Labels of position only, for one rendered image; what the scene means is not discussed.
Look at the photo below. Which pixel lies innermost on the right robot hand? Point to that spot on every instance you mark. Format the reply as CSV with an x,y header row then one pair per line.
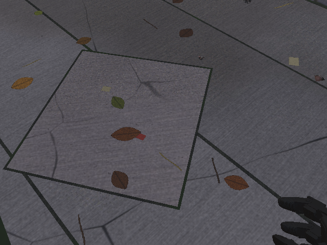
x,y
312,209

